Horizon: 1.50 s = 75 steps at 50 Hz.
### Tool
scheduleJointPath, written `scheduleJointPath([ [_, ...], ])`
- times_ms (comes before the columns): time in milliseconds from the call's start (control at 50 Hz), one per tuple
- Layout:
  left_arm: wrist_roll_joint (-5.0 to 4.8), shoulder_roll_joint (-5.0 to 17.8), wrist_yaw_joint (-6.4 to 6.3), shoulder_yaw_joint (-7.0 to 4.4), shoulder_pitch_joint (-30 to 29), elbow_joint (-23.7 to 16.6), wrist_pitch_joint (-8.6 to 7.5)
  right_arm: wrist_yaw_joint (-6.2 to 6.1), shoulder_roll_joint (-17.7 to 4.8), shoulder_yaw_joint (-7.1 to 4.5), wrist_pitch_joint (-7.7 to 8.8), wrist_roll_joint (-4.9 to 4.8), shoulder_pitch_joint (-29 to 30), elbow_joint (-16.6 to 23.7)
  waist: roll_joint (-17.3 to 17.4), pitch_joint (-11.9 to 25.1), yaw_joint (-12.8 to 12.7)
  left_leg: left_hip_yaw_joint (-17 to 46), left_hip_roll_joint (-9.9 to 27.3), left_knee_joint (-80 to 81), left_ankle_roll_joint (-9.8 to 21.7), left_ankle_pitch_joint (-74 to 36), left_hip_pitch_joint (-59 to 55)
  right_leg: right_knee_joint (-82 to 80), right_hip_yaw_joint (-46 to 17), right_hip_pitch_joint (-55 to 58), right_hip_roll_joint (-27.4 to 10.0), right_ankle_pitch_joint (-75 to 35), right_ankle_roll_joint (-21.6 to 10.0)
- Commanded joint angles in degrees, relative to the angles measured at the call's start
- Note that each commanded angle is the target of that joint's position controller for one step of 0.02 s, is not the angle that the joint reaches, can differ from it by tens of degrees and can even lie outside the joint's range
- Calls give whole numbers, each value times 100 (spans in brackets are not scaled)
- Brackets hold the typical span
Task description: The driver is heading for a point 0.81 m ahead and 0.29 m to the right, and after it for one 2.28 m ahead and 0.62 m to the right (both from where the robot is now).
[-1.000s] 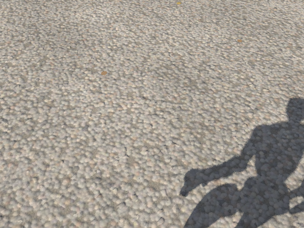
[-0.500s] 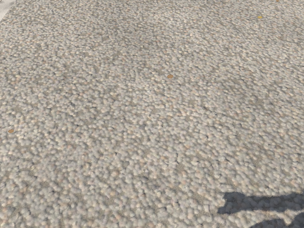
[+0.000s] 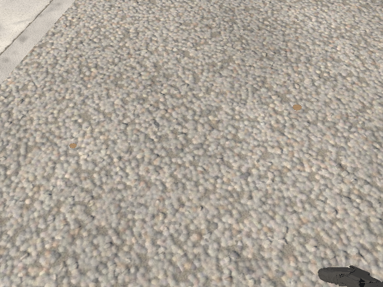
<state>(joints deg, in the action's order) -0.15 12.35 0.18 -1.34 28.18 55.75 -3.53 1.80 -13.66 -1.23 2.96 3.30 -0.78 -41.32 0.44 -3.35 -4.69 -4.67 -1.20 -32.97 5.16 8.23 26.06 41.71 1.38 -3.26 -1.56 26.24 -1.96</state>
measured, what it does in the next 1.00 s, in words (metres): walks ahead, turning right: right foot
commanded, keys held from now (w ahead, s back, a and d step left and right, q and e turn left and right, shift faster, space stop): w+e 1.00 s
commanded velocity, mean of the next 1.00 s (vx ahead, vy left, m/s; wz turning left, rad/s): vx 0.49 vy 0.00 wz -0.48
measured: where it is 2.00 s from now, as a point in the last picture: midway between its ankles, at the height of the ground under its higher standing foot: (310, 165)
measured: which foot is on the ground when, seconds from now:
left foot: down 0.00-0.50, up 0.52-1.00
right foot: up 0.00-0.46, down 0.48-1.00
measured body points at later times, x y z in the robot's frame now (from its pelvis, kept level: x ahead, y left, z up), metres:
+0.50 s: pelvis +0.27 -0.03 -0.01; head +0.31 -0.05 +0.44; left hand +0.52 +0.15 -0.11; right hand +0.18 -0.27 -0.15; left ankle +0.10 +0.08 -0.70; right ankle +0.37 -0.11 -0.73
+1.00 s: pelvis +0.55 -0.11 +0.00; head +0.58 -0.13 +0.45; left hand +0.67 +0.16 -0.12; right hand +0.64 -0.42 -0.08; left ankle +0.73 -0.08 -0.72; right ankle +0.37 -0.10 -0.72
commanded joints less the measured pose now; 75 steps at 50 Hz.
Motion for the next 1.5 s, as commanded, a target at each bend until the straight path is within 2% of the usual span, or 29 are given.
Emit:
scheduleJointPath([
  [20, 2, 960, -44, -260, -301, -602, -42, -169, -1252, -401, -12, -145, -2067, -354, 420, 1423, 998, 3292, 2438, 1596, 871, 911, -3743, 3199, -623, -3268, -12, -217, -328],
  [60, 31, 626, 21, -211, -460, -515, -14, -144, -591, -224, 80, -162, -1380, -330, 371, 384, 656, 1930, 1848, 2096, 453, 376, -2368, 2583, -493, -2994, -339, -830, -314],
  [100, 182, 450, 107, -208, -236, -365, 151, -171, -410, -167, 173, -187, -1326, -432, 524, 151, 422, 1193, 1551, 2336, 288, -134, -1787, 2415, -420, -2639, -391, -1022, -225],
  [180, 182, 355, 226, -250, -846, -595, 270, -188, -487, -207, 347, -241, -1598, -637, 444, -72, 341, 450, 1478, 2600, 305, -883, -1858, 2255, -318, -3310, -431, -1660, -140],
  [260, 182, 257, 306, -195, -1732, -935, 246, -219, -377, -169, 354, -220, -1825, -813, 362, -280, 429, -215, 1321, 2582, 288, -1488, -1973, 1164, -94, -3631, -391, -2515, -78],
  [360, 217, 238, 404, -99, -2661, -1333, 231, -313, -631, -211, 315, -223, -2261, -1064, 272, -372, 643, -655, 1525, 2392, 199, -2495, -2635, -291, 492, -3254, -181, -2659, -314],
  [460, 241, 619, 284, -272, -1571, -1132, 219, -405, -1034, -301, 95, -160, -2240, -1130, 506, 527, 69, -964, 1650, -159, 94, -5503, -3247, -712, 822, -1651, 662, -1240, -943],
  [480, 289, 828, 219, -391, -735, -870, 172, -380, -1072, -309, 55, -177, -2182, -1074, 284, 974, -325, -1031, 1540, -1507, -9, -4603, -2644, -1191, 603, -455, 734, -1305, -1146],
  [500, 321, 1388, 118, -562, -185, -768, 169, -338, -756, -239, 76, -156, -2290, -885, -441, 1497, -407, -1013, 1220, -3320, -167, -1545, -1302, -1321, -1063, 871, -548, -803, -1485],
  [520, 195, 1889, 109, -677, -511, -929, 230, -215, -429, -201, 124, -273, -2268, -432, -1539, 1928, -11, -227, -184, -5248, -502, 2410, 1089, -2265, -4524, 2170, -1876, -825, -2522],
  [540, 80, 1695, 72, -653, -509, -924, 295, -193, -803, -245, 201, -204, -1502, -311, -437, 1484, -255, 691, 179, -5242, -439, 1850, 1803, -2613, -4095, 1949, -1743, -1022, -2322],
  [580, 66, 1162, 8, -515, -1020, -867, 250, -185, -705, -205, 317, -268, -1431, -312, 223, 391, 250, 669, 654, -4201, -418, 1008, 1447, -2727, -2731, 456, -1346, -2348, -1825],
  [600, 39, 1036, -16, -473, -1209, -883, 198, -192, -671, -204, 236, -167, -1460, -323, 279, 254, 450, 705, 767, -3824, -488, 980, 1077, -2757, -2275, -43, -1040, -2889, -1652],
  [640, 9, 932, -8, -414, -1299, -912, 77, -156, -577, -186, 10, -36, -1663, -357, 129, 369, 644, 655, 790, -3437, -641, 964, 602, -2833, -1817, -453, -715, -3520, -1555],
  [700, 5, 1141, 18, -460, -1032, -850, -11, -108, -484, -164, -135, -40, -1297, -173, -35, 272, 603, 487, 774, -2785, -810, 533, 803, -2966, -1585, -673, -460, -3575, -1467],
  [900, 90, 1229, -58, -474, -62, -753, 44, -39, -560, -74, -37, -148, 618, 553, -432, 73, -111, 488, 341, -468, -753, -642, 1276, -2499, -2062, 383, -470, -4001, -1126],
  [960, 121, 1390, -120, -509, -415, -885, 35, -68, -761, -118, 41, -184, 129, 501, -546, 149, 247, 595, 163, 178, -538, -249, 150, -2107, -2256, 195, -552, -4420, -855],
  [1000, 90, 1460, -50, -515, -703, -955, -20, -186, -1054, -250, 141, -178, -1221, 116, -274, 779, 906, 522, 17, 647, -303, -96, -1763, -644, -2007, -256, -133, -5098, -592],
  [1020, 27, 1120, 16, -417, -652, -1078, -71, -288, -1411, -341, 198, -61, -2083, 56, 218, 1550, 1219, 1513, 1034, 834, -56, 917, -3097, 834, -1678, -925, 236, -3864, -464],
  [1040, -144, 538, 9, -300, -55, -1271, -56, -324, -1915, -449, 147, 65, -2198, 118, 1573, 2171, 872, 4118, 2641, 1381, 512, 1522, -4397, 2447, -972, -2676, 1140, 233, -266],
  [1060, 62, 1022, -39, -334, 20, -1162, 15, -287, -1597, -431, 65, -44, -1872, 136, 1216, 1909, 666, 4959, 2670, 1668, 689, 2088, -3911, 3102, -922, -3244, 714, 363, -322],
  [1100, 141, 1048, 34, -349, -620, -1121, 91, -247, -750, -234, 55, -112, -1256, 193, 123, 615, 572, 3117, 2110, 1859, 475, 1492, -2494, 2929, -763, -3186, 219, -580, -258],
  [1160, 247, 833, 187, -312, -759, -1163, 244, -223, -643, -186, 180, -158, -1467, -62, 594, 331, 459, 1761, 1578, 2090, 306, -171, -1813, 2550, -652, -2836, 21, -819, -150],
  [1220, 254, 636, 240, -238, -974, -1241, 258, -110, -695, -204, 353, -217, -1787, -333, 576, 335, 400, 1402, 1521, 2230, 525, -984, -1842, 2140, -782, -3005, 141, -1001, -112],
  [1320, 282, 428, 312, -24, -2291, -1633, 166, -66, -718, -215, 271, -298, -1994, -591, 524, 70, 553, 908, 1096, 2420, 568, -1181, -1641, 183, -12, -2864, -142, -1882, 158],
  [1400, 190, 549, 240, 12, -2718, -1760, 78, -64, -1042, -319, 195, -257, -2409, -788, 530, 111, 686, 1159, 1275, 2075, 519, -1591, -1803, -645, 129, -2258, 43, -1850, 171],
  [1460, 224, 708, 115, -61, -2086, -1589, -41, -92, -1092, -345, 133, -284, -2335, -837, 398, 328, 301, 1289, 1221, 1230, 346, -1783, -1785, -1458, 99, -1112, 203, -1749, -2],
  [1480, 315, 948, 38, -160, -1369, -1346, -119, -88, -923, -303, 140, -312, -2386, -836, 64, 774, 43, 1044, 869, 222, 222, -1727, -1438, -1669, -150, -5, 15, -1698, -148],
  [1500, 447, 1430, -53, -279, -390, -1281, -166, -84, -589, -211, 168, -339, -2237, -566, -718, 1595, -376, 696, 456, -1428, 64, -164, -571, -1950, -1650, 1243, -1454, -749, -445],
])
Next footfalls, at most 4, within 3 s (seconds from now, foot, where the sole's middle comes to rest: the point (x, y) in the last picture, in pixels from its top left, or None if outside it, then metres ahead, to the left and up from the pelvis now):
0.48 right None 0.40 -0.12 -0.76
1.02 left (245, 198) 0.77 -0.11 -0.76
1.48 right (326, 196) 0.80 -0.41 -0.76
2.00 left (301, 126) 1.15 -0.35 -0.76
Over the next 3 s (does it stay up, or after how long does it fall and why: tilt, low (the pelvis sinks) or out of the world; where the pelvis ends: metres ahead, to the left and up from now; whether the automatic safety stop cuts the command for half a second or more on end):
stays up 1.50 -0.43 0.01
